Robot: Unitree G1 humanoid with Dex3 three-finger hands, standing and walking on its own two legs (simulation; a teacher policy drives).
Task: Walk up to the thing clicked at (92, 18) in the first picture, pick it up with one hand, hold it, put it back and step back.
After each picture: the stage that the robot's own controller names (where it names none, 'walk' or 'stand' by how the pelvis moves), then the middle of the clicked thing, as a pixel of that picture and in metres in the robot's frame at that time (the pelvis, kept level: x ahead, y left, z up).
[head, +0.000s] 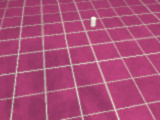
stand; (93, 21) +1.97 -0.08 -0.72
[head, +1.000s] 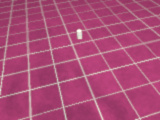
walk; (79, 34) +1.83 +0.20 -0.70
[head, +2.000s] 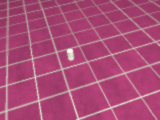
walk; (70, 54) +1.28 +0.29 -0.72
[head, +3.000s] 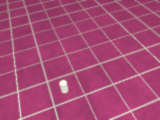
walk; (63, 86) +0.85 +0.27 -0.72
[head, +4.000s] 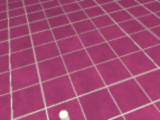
walk; (64, 117) +0.55 +0.25 -0.72
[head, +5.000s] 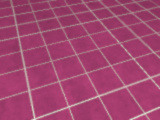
stand; out of the picture +0.47 +0.22 -0.72
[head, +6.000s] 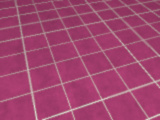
stand; out of the picture +0.44 +0.20 -0.73
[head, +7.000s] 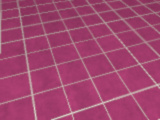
stand; out of the picture +0.42 +0.21 -0.73
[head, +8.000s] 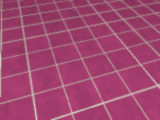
stand; out of the picture +0.42 +0.21 -0.73
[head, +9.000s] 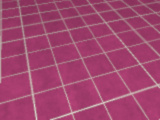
stand; out of the picture +0.42 +0.20 -0.73
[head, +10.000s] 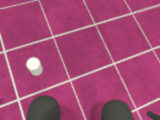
go down; (35, 66) +0.48 +0.25 -0.42
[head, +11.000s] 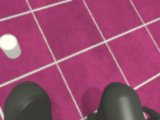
go down; (10, 47) +0.48 +0.29 -0.29
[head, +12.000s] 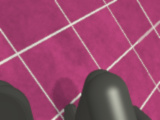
close in; out of the picture +0.46 +0.33 -0.23
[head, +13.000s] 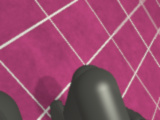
close; out of the picture +0.45 +0.34 -0.22
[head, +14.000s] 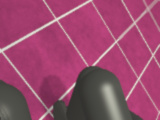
lift; out of the picture +0.42 +0.30 -0.22
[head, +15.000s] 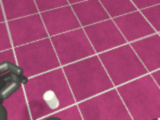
close; (51, 99) +0.43 +0.19 -0.51
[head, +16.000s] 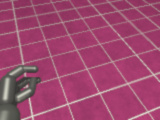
hold; out of the picture +0.39 +0.16 -0.65
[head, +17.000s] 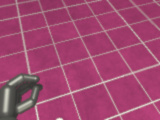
hold; out of the picture +0.39 +0.17 -0.65
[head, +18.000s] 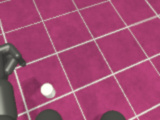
crouch; (48, 91) +0.42 +0.18 -0.49
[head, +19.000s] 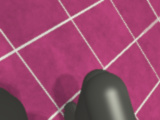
lower; out of the picture +0.42 +0.26 -0.24
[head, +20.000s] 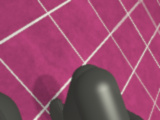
lower; out of the picture +0.41 +0.28 -0.22
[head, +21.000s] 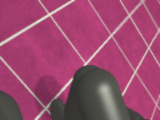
lower; out of the picture +0.41 +0.28 -0.22
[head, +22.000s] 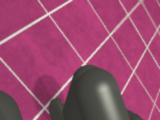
lower; out of the picture +0.41 +0.28 -0.23
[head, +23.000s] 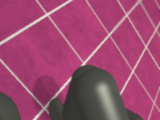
lower; out of the picture +0.41 +0.28 -0.23
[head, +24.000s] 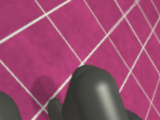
open; out of the picture +0.41 +0.28 -0.23
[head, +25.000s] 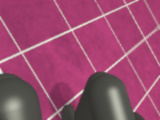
stand; out of the picture +0.35 +0.21 -0.27
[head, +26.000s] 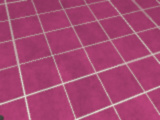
stand; out of the picture +0.31 +0.14 -0.62
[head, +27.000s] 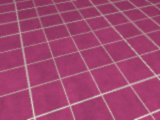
stand; out of the picture +0.30 +0.14 -0.69
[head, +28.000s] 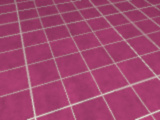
stand; out of the picture +0.30 +0.13 -0.69
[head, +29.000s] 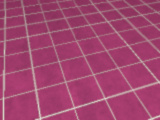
stand; out of the picture +0.32 +0.12 -0.74
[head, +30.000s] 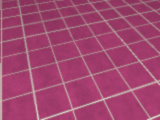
stand; out of the picture +0.30 +0.12 -0.75
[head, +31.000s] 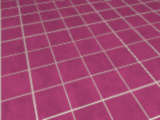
stand; out of the picture +0.29 +0.12 -0.75
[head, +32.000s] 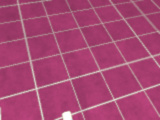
walk; out of the picture +0.40 +0.06 -0.72
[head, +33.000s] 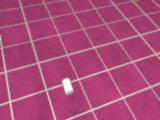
walk; (67, 86) +0.68 +0.12 -0.73
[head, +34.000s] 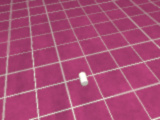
walk; (83, 78) +0.96 +0.13 -0.73
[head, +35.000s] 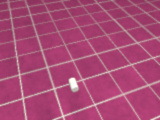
stand; (73, 84) +0.90 +0.11 -0.75
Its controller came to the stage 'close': yes
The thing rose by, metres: 0.01
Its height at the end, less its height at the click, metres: -0.02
